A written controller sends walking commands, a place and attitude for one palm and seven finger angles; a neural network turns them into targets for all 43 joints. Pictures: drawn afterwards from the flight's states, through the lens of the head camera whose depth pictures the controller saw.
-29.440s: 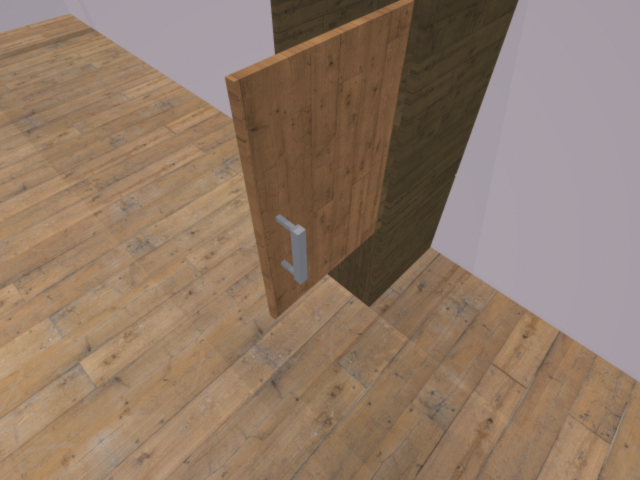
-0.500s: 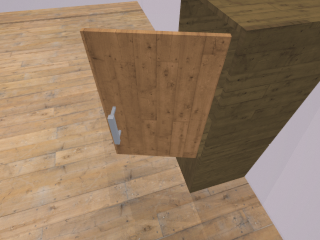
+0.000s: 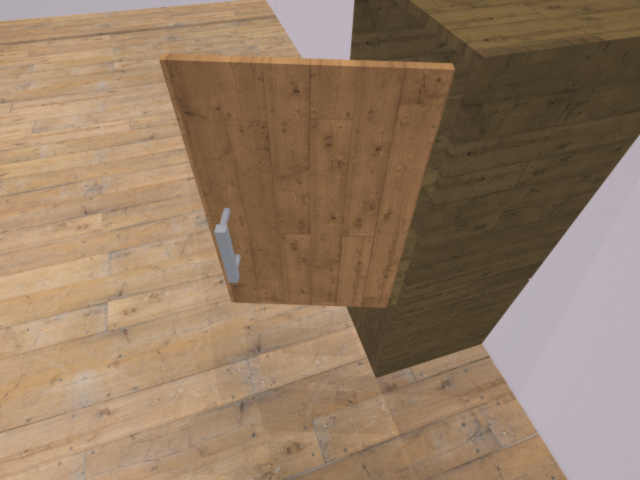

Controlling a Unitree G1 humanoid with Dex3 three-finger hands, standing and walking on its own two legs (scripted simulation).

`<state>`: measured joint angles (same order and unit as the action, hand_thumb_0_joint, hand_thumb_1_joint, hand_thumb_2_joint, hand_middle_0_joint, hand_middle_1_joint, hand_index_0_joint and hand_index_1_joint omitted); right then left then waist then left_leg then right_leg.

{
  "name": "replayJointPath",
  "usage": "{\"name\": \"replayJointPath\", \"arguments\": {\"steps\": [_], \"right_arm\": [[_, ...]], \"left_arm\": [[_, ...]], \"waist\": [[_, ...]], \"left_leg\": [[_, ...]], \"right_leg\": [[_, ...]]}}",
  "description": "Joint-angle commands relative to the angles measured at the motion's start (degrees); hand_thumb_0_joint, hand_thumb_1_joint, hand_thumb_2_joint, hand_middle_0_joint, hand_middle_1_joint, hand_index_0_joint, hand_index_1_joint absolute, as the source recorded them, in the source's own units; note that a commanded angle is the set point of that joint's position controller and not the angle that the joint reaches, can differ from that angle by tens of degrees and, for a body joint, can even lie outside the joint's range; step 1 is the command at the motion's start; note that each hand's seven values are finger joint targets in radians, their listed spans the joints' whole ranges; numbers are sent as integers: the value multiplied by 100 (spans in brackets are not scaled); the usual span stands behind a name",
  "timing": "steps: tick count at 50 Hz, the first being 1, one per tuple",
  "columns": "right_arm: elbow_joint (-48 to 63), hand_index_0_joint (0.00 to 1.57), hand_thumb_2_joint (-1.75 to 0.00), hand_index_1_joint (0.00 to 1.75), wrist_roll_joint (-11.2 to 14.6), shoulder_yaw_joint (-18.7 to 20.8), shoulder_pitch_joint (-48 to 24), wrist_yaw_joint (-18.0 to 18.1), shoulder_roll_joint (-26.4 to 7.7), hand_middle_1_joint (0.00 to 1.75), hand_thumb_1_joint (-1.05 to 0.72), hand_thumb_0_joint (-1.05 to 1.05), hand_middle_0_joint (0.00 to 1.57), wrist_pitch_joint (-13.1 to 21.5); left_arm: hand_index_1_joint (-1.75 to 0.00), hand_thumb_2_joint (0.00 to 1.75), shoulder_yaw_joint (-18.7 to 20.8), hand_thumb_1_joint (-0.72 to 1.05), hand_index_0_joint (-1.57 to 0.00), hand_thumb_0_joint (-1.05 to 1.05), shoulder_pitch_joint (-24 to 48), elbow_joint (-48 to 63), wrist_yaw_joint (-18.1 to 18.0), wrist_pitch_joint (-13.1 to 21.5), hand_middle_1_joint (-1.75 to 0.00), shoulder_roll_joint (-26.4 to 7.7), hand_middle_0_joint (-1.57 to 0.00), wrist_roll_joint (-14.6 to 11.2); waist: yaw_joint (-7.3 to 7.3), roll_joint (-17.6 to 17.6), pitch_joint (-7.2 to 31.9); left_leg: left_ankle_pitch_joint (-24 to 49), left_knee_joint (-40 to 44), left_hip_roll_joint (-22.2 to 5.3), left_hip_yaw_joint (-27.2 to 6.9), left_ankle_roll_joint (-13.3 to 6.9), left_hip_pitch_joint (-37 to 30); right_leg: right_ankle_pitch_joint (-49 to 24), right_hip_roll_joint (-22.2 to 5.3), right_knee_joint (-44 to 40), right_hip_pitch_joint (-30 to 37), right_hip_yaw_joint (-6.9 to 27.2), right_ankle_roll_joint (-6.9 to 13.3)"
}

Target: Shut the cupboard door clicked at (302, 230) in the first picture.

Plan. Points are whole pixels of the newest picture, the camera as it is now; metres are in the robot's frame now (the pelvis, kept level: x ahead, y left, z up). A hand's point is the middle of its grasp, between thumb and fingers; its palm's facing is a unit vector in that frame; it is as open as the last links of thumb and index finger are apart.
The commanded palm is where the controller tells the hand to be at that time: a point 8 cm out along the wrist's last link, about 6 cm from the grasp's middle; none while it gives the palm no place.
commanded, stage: look again from close up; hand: left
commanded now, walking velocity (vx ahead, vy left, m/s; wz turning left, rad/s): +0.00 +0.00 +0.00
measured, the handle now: (230, 247) +0.52 +0.20 -0.10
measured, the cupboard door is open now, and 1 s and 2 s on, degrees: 71 71 71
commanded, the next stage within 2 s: shuffle to correct the standing spot in 0.40 s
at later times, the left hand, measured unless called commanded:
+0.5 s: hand out of the picture +0.02 +0.15 -0.17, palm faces -0.01 -0.98 -0.21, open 7.4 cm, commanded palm none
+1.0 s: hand out of the picture +0.06 +0.16 -0.18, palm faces +0.01 -0.98 -0.19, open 7.4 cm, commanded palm none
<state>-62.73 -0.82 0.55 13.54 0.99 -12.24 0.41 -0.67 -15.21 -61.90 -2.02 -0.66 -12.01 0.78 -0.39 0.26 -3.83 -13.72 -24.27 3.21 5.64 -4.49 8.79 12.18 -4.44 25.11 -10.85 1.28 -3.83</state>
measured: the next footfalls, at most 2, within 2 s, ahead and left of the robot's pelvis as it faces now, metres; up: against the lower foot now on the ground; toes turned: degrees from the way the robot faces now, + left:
right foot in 1.50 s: +0.07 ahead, -0.13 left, +0.00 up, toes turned +0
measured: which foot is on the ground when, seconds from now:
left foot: down 0.00-1.00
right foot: down 0.00-1.00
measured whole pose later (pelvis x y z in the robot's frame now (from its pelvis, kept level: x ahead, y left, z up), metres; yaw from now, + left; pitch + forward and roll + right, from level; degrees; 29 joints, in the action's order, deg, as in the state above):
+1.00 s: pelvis +0.07 -0.01 -0.01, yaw -1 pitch -1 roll +0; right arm -63.5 -1.3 -0.5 21.6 2.8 -8.2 2.0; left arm 1.4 -17.3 -61.9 -1.5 -0.8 -8.4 0.7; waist -1.1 0.0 -4.6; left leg -21.7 -28.1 1.6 6.0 -3.4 5.2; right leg 20.6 -2.8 37.5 -16.2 -4.0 0.2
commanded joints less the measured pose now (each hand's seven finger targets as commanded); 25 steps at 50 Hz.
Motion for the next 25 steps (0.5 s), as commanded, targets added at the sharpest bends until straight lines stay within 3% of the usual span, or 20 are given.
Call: {"name": "replayJointPath", "arguments": {"steps": [1,10,17,25], "right_arm": [[210,20,-90,30,33,143,62,19,-740,30,-90,0,20,98],[70,20,-90,30,39,127,116,5,-594,30,-90,0,20,82],[18,20,-90,30,42,107,165,12,-470,30,-90,0,20,90],[-67,20,-90,30,44,82,225,20,-363,30,-90,0,20,76]], "left_arm": [[-30,90,135,90,-20,0,-107,211,-50,112,-30,-664,-20,19],[-30,90,130,90,-20,0,-91,158,-56,146,-30,-609,-20,16],[-30,90,129,90,-20,0,-148,140,-58,175,-30,-500,-20,7],[-30,90,119,90,-20,0,-208,107,-60,187,-30,-403,-20,4]], "waist": [[14,-59,50],[9,118,-14],[5,98,168],[2,17,107]], "left_leg": [[265,821,-955,-911,260,171],[181,774,-920,-832,281,174],[501,674,-910,-779,293,39],[463,671,-908,-735,328,64]], "right_leg": [[-341,-211,-261,-75,94,384],[-312,-240,-399,-164,199,404],[-539,-249,-411,-133,261,426],[-491,-234,-483,-164,286,436]]}}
